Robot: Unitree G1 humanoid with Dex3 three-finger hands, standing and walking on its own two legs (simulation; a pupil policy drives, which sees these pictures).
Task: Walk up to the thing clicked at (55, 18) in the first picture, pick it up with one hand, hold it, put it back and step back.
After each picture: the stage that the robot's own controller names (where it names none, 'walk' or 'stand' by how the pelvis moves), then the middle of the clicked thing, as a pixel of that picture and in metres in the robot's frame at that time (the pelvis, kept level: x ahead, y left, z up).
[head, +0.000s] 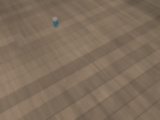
stand; (55, 22) +1.67 +0.41 -0.72
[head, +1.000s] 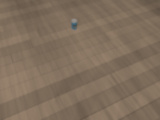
walk; (74, 24) +1.55 +0.20 -0.69
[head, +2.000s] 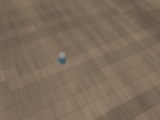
walk; (62, 58) +1.00 +0.21 -0.71
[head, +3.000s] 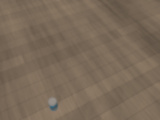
walk; (53, 104) +0.55 +0.25 -0.71
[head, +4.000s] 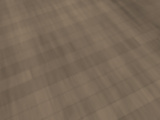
stand; out of the picture +0.32 +0.23 -0.70
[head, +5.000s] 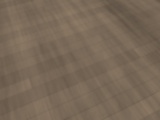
stand; out of the picture +0.29 +0.21 -0.72
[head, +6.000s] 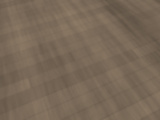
stand; out of the picture +0.30 +0.22 -0.73
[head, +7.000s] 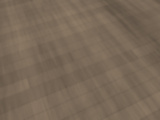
stand; out of the picture +0.29 +0.23 -0.73
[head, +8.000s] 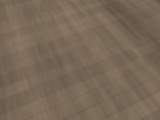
stand; out of the picture +0.28 +0.23 -0.73
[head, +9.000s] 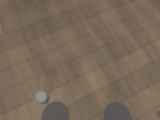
go down; (42, 97) +0.33 +0.23 -0.51
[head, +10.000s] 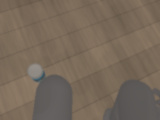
go down; (37, 73) +0.37 +0.25 -0.32
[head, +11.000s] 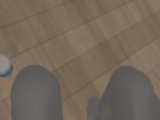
close in; (2, 66) +0.35 +0.27 -0.24
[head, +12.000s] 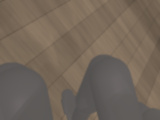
close; out of the picture +0.35 +0.28 -0.21
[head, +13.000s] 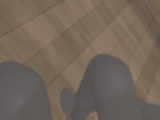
close; out of the picture +0.35 +0.29 -0.21
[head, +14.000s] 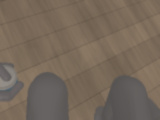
lift; (5, 82) +0.28 +0.27 -0.10
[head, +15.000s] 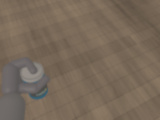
hold; (35, 81) +0.33 +0.18 +0.03
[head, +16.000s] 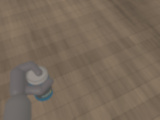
hold; (40, 84) +0.33 +0.17 +0.00
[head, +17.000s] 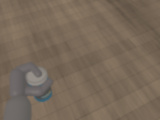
hold; (40, 84) +0.33 +0.18 +0.00
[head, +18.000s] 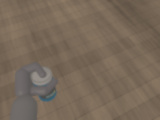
crouch; (44, 84) +0.33 +0.16 +0.00
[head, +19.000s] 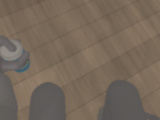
crouch; (16, 57) +0.40 +0.24 -0.09
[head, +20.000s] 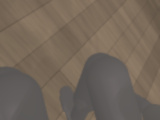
lower; out of the picture +0.39 +0.31 -0.21
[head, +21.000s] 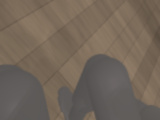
lower; out of the picture +0.38 +0.31 -0.22
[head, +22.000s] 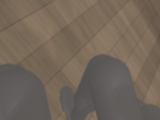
lower; out of the picture +0.37 +0.31 -0.22
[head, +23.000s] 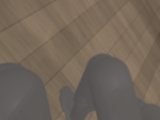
lower; out of the picture +0.37 +0.31 -0.22
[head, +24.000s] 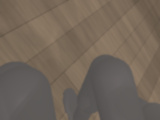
loosen; out of the picture +0.36 +0.29 -0.22
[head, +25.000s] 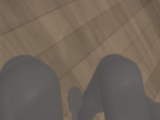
stand; out of the picture +0.36 +0.28 -0.21
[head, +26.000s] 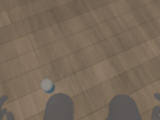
walk; (48, 86) +0.38 +0.23 -0.47
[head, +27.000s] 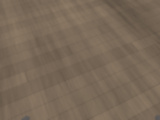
stand; out of the picture +0.32 +0.22 -0.66
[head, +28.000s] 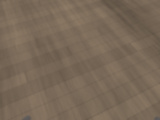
stand; out of the picture +0.33 +0.22 -0.67
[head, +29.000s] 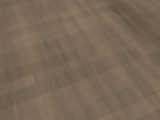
stand; out of the picture +0.34 +0.21 -0.72
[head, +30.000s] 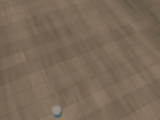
walk; (57, 111) +0.38 +0.18 -0.70
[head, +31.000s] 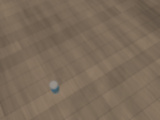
walk; (54, 87) +0.57 +0.28 -0.69
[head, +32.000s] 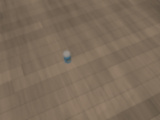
walk; (67, 57) +0.93 +0.23 -0.69
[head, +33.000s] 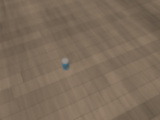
stand; (65, 64) +0.97 +0.23 -0.72
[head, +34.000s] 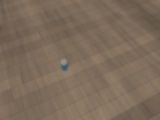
stand; (64, 65) +0.98 +0.25 -0.72
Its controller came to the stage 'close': yes
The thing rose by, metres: 0.72
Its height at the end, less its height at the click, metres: +0.00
